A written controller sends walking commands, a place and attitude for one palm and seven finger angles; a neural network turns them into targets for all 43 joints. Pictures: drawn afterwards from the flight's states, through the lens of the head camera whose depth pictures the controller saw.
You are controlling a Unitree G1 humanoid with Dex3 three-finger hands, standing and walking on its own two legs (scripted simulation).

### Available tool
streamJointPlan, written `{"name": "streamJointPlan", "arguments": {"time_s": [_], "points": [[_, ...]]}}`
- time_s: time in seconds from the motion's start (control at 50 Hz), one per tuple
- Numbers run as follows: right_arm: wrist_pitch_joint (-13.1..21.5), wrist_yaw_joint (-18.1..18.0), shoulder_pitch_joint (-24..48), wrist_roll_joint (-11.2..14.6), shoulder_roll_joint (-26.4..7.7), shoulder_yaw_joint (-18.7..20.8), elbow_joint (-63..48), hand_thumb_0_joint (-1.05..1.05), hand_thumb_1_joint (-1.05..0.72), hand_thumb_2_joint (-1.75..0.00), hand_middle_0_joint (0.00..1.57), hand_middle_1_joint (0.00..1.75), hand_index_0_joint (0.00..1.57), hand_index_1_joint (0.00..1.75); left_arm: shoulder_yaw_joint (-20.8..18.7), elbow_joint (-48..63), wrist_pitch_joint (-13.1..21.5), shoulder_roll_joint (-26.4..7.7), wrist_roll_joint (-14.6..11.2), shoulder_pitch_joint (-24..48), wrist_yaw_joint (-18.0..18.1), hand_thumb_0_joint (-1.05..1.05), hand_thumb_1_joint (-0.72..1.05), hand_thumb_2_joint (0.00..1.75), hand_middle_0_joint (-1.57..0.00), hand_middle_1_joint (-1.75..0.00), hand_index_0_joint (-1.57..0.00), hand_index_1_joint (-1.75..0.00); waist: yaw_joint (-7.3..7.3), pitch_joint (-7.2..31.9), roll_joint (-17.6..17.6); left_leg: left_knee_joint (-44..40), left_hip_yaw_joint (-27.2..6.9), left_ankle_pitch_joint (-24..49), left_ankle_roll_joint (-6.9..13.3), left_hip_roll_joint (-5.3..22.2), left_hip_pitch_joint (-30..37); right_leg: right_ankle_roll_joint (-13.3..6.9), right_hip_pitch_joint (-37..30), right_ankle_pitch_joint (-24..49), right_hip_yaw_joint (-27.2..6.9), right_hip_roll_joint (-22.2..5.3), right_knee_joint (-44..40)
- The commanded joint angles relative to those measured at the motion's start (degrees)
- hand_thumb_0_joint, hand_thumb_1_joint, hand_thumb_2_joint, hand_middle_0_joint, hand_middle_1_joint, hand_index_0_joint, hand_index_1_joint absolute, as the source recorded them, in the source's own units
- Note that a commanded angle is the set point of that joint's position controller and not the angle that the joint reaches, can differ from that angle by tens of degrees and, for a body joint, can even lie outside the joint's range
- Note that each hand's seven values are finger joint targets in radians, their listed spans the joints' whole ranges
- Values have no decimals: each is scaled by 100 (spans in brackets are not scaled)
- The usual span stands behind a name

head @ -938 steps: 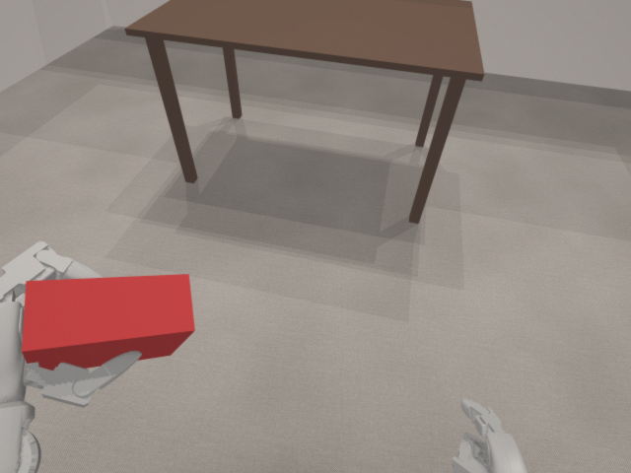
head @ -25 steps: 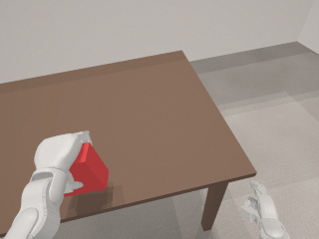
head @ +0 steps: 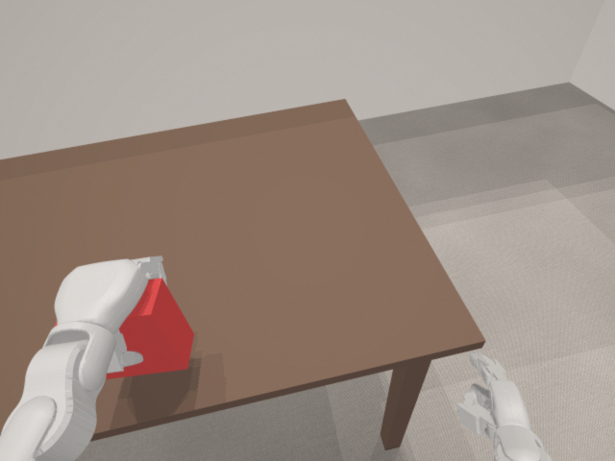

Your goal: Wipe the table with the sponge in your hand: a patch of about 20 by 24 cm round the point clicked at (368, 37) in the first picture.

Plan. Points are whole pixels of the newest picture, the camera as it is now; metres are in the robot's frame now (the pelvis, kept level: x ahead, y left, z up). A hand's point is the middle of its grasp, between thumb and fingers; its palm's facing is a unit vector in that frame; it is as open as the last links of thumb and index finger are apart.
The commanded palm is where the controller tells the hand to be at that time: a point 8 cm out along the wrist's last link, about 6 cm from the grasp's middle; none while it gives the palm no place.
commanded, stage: move the sponge above the wiping area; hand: left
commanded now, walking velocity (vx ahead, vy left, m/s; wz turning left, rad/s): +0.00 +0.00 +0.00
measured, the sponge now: (139, 339) +0.22 +0.28 +0.04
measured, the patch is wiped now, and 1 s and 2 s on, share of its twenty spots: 0.00 0.00 0.00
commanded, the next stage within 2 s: none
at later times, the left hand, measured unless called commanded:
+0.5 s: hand (112, 307) +0.24 +0.30 +0.10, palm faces +0.05 -0.06 -1.00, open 9.8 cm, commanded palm +0.21 +0.29 +0.15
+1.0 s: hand (106, 307) +0.24 +0.31 +0.09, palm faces +0.06 -0.05 -1.00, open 9.8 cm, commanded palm +0.21 +0.29 +0.15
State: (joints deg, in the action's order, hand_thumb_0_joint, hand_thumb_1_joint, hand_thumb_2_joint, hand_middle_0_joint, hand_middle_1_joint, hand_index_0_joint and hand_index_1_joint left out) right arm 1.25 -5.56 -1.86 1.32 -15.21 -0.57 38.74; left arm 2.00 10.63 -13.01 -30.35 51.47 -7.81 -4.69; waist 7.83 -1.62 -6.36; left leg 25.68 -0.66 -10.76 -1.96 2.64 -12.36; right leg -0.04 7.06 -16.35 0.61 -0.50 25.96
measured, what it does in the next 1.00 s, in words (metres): stands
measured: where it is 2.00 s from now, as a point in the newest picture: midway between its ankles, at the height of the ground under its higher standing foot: outside the picture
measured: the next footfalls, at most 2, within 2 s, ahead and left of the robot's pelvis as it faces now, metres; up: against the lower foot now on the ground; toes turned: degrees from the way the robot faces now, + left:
none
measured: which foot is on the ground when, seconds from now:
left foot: down 0.00-1.00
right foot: down 0.00-1.00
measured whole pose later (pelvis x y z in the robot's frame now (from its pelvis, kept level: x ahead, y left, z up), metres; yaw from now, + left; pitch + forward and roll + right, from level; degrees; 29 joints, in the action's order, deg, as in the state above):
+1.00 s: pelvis +0.00 +0.00 +0.00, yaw +0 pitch -2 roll +0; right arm 0.0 -4.6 -0.8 2.4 -14.5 0.0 40.6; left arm -0.1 2.7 -17.1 -28.1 52.6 -4.0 2.7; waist 7.1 -0.3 -5.8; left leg 24.9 -0.9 -9.9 -2.0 2.5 -12.7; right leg 0.1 7.3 -15.5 0.8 -0.6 25.1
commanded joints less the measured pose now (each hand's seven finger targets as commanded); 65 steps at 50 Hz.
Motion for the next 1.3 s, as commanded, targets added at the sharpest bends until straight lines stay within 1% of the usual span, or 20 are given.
{"name": "streamJointPlan", "arguments": {"time_s": [0.0,0.06,0.16,0.2,0.24,0.32,0.42,0.58,0.64,0.72,0.78,0.82,0.9,1.04,1.08,1.12,1.14,1.22,1.24,1.28], "points": [[300,14,942,8,-434,234,-844,0,-90,-90,20,30,20,30,-1505,923,94,-1462,126,1551,773,0,10,130,-120,-160,-120,-160,-22,1317,102,14,5,1464,317,-269,1102,-327,373,1646,-305,3,-530],[244,108,1124,64,-462,216,-901,0,-90,-90,20,30,20,30,-1359,779,-280,-1198,-34,1024,778,0,10,130,-120,-160,-120,-160,57,1284,215,-69,16,1429,291,-260,890,-282,228,1650,-197,-27,-442],[168,175,1252,146,-532,122,-1044,0,-90,-90,20,30,20,30,-771,707,-776,-930,-120,722,382,0,10,130,-120,-160,-120,-160,-57,1062,529,-161,7,1199,352,-297,630,-214,210,1627,-142,-35,-383],[141,146,1217,116,-555,124,-1052,0,-90,-90,20,30,20,30,-816,852,-746,-1125,-41,903,263,0,10,130,-120,-160,-120,-160,-89,1143,641,-169,-33,1124,380,-329,658,-206,213,1535,-148,-26,-395],[224,112,1210,86,-457,78,-1140,0,-90,-90,20,30,20,30,-795,1394,-519,-1173,53,1259,245,0,10,130,-120,-160,-120,-160,-113,1432,362,-97,-12,1216,426,-328,863,-232,196,1513,-110,-12,-376],[304,23,1120,-20,-428,147,-1037,0,-90,-90,20,30,20,30,-1331,1642,23,-1614,281,1530,510,0,10,130,-120,-160,-120,-160,-26,1585,121,-32,-120,1493,404,-287,1231,-354,305,1555,-276,121,-479],[279,74,1023,7,-424,259,-884,0,-90,-90,20,30,20,30,-1519,1160,40,-1363,257,1099,973,0,10,130,-120,-160,-120,-160,51,1472,-28,-61,-121,1666,306,-192,1178,-408,363,1552,-223,138,-467],[164,152,1271,139,-491,178,-969,0,-90,-90,20,30,20,30,-366,759,-683,-512,47,942,688,0,10,130,-120,-160,-120,-160,-84,1210,321,-340,-84,1025,311,-234,732,-255,303,1114,15,23,-455],[207,124,1281,121,-436,112,-1023,0,-90,-90,20,30,20,30,-288,1046,-618,-630,163,1275,522,0,10,130,-120,-160,-120,-160,-132,1282,354,-292,-85,866,380,-277,784,-262,350,931,-11,42,-467],[281,57,1206,10,-463,182,-946,0,-90,-90,20,30,20,30,-989,1318,-174,-1351,408,1573,656,0,10,130,-120,-160,-120,-160,-33,1515,305,-178,-165,1055,386,-289,1087,-370,315,1083,-243,156,-538],[286,33,960,-26,-431,247,-820,0,-90,-90,20,30,20,30,-1011,935,50,-1163,501,1625,915,0,10,130,-120,-160,-120,-160,-52,1439,319,-119,-110,1246,344,-255,1109,-349,485,1150,-134,100,-557],[240,31,1114,8,-481,258,-778,0,-90,-90,20,30,20,30,-1405,632,-70,-1411,437,1443,1058,0,10,130,-120,-160,-120,-160,57,1336,219,-160,-115,1132,317,-289,1061,-414,403,1092,-318,162,-618],[176,73,1194,92,-492,240,-747,0,-90,-90,20,30,20,30,-1140,222,-368,-1116,218,1523,1092,0,10,130,-120,-160,-120,-160,14,1187,253,-203,-27,1005,282,-294,831,-296,379,1071,-131,41,-592],[240,94,1274,141,-481,109,-957,0,-90,-90,20,30,20,30,-383,397,-511,-707,92,1340,414,0,10,130,-120,-160,-120,-160,-175,1143,414,-155,7,773,410,-390,730,-224,343,1028,-100,13,-576],[284,82,1168,95,-485,142,-930,0,-90,-90,20,30,20,30,-440,547,-257,-836,133,1599,342,0,10,130,-120,-160,-120,-160,-201,1167,466,-133,-33,755,422,-387,795,-220,432,1002,-103,23,-609],[339,51,1169,39,-478,162,-952,0,-90,-90,20,30,20,30,-965,870,-1,-1331,223,1567,422,0,10,130,-120,-160,-120,-160,-92,1324,363,-58,-80,888,431,-389,987,-305,390,1117,-288,102,-612],[366,26,1039,16,-421,166,-961,0,-90,-90,20,30,20,30,-944,971,128,-1247,258,1518,491,0,10,130,-120,-160,-120,-160,-99,1412,409,-10,-24,1002,445,-383,983,-270,367,1208,-162,45,-558],[329,-13,984,-23,-511,271,-801,0,-90,-90,20,30,20,30,-1756,761,308,-1821,418,1717,944,0,10,130,-120,-160,-120,-160,11,1385,295,-3,-90,1236,349,-349,1047,-397,389,1383,-403,138,-581],[330,-6,950,-2,-426,265,-850,0,-90,-90,20,30,20,30,-1452,797,289,-1420,390,1757,1048,0,10,130,-120,-160,-120,-160,-33,1480,124,-11,-20,1259,351,-315,1023,-345,378,1355,-235,57,-523],[299,25,948,32,-479,311,-767,0,-90,-90,20,30,20,30,-1514,483,133,-1380,301,1683,1198,0,10,130,-120,-160,-120,-160,-8,1432,51,-26,-23,1363,297,-288,974,-354,387,1456,-209,54,-508]]}}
